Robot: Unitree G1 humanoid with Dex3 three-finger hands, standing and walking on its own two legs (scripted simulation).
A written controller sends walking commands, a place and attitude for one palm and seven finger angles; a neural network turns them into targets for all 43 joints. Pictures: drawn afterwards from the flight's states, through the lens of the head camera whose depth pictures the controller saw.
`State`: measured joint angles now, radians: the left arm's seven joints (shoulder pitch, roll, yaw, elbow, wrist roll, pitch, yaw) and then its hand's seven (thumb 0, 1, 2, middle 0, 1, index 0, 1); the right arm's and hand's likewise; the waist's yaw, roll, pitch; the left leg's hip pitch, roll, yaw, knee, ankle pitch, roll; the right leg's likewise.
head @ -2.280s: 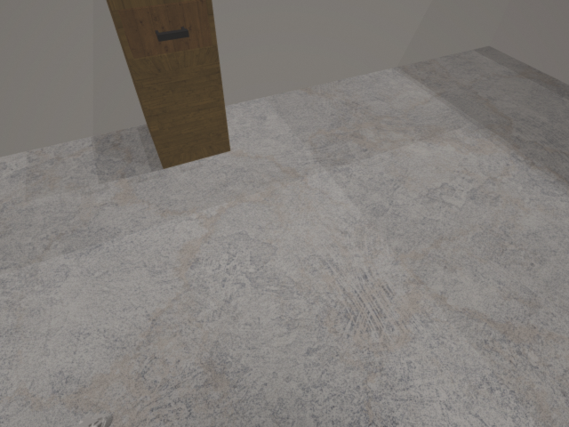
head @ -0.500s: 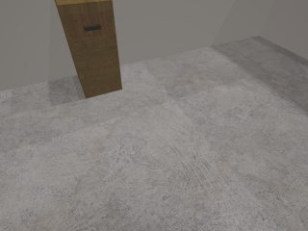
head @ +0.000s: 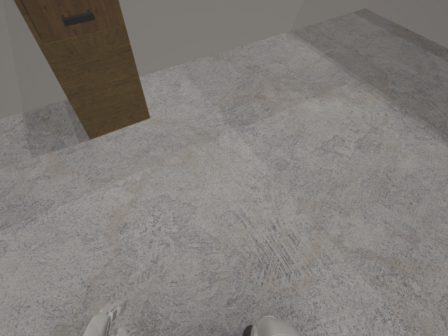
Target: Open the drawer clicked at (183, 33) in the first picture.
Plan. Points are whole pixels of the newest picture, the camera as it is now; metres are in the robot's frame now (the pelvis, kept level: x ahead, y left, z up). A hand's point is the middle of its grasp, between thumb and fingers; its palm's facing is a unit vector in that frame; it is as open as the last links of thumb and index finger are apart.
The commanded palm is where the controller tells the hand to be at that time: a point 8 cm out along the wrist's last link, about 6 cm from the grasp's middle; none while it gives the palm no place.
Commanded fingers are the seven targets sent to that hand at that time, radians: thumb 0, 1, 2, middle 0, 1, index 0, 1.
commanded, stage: walk to a spot facing it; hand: left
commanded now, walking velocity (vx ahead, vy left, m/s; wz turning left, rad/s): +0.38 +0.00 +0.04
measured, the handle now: (77, 16) +1.28 +0.64 -0.06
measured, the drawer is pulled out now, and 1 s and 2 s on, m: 0.00 0.00 0.00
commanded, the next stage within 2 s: turn to face it in 1.22 s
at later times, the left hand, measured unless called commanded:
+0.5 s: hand (117, 318) +0.18 +0.23 -0.16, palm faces +0.09 -0.99 -0.14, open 7.4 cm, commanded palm none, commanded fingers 0.00 0.90 0.90 -0.20 -0.30 -0.20 -0.30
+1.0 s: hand (164, 174) +0.53 +0.18 -0.14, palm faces +0.03 -0.98 -0.21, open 7.3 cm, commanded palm none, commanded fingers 0.00 0.90 0.90 -0.20 -0.30 -0.20 -0.30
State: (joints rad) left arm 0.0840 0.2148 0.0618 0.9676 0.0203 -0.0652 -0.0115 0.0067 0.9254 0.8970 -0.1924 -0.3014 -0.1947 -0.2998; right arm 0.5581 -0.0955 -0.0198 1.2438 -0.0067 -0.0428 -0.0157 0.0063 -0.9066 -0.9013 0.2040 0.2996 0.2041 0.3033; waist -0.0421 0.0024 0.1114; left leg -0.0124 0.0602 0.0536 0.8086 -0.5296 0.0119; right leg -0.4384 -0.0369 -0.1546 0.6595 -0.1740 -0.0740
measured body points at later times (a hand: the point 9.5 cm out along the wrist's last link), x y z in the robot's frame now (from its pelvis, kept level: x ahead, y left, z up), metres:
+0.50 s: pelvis +0.21 +0.05 +0.02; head +0.22 +0.08 +0.47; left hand +0.17 +0.28 -0.15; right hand +0.29 -0.18 -0.11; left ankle +0.23 +0.14 -0.71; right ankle +0.14 -0.08 -0.62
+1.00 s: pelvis +0.44 -0.01 +0.02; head +0.46 -0.01 +0.47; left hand +0.53 +0.23 -0.12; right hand +0.39 -0.22 -0.14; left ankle +0.39 +0.13 -0.62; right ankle +0.48 -0.10 -0.71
